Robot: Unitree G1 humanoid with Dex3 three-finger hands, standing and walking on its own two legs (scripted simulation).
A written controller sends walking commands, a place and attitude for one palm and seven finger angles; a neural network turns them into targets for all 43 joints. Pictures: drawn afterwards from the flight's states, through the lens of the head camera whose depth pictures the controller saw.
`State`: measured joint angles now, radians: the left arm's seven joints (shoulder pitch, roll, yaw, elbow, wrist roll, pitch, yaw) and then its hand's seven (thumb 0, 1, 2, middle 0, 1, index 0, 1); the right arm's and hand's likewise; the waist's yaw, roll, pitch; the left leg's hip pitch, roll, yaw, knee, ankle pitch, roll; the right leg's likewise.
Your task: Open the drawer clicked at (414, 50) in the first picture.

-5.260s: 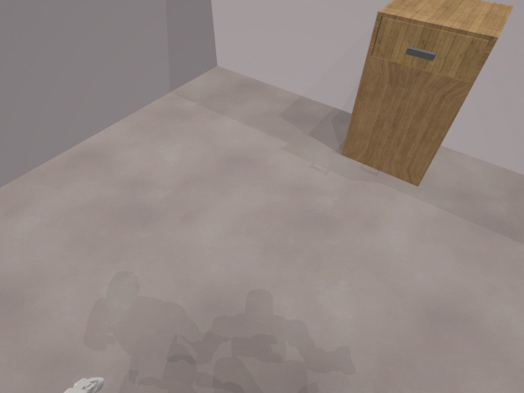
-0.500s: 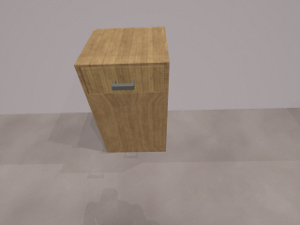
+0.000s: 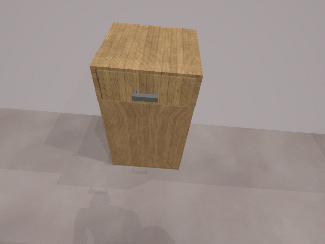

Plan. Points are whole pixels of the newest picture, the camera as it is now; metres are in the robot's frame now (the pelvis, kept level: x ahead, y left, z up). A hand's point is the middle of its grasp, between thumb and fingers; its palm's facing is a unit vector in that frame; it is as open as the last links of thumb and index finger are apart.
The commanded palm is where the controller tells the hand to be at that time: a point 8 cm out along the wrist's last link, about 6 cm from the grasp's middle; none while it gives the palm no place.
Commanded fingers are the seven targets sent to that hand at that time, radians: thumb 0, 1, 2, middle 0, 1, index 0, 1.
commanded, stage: take the last steps up to it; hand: left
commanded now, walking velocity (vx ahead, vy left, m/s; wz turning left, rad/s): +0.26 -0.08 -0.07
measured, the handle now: (145, 94) +0.71 +0.11 -0.08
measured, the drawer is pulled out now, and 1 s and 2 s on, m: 0.00 0.00 0.00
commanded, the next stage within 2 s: come to a stop and stand still in 0.28 s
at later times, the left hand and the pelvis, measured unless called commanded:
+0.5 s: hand (133, 204) +0.27 +0.10 -0.16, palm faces -0.01 -0.98 -0.22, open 7.2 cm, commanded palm none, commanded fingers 0.00 0.90 0.90 -0.20 -0.30 -0.20 -0.30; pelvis +0.16 -0.07 -0.01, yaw -1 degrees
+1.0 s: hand (107, 227) +0.20 +0.17 -0.18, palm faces +0.03 -0.98 -0.22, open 7.3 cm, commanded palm none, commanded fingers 0.00 0.90 0.90 -0.20 -0.30 -0.20 -0.30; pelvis +0.18 -0.03 +0.00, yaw -2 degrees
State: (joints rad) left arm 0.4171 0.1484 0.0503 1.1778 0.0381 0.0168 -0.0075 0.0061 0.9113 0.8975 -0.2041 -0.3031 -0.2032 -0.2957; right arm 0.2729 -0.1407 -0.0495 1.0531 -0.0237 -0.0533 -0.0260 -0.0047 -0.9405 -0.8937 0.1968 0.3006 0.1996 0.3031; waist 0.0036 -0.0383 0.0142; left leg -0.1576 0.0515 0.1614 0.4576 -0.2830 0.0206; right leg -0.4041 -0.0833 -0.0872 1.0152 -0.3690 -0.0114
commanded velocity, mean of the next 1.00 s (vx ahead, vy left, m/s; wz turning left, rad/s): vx -0.02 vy -0.02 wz -0.01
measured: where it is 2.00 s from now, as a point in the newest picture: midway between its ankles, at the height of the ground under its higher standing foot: outside the picture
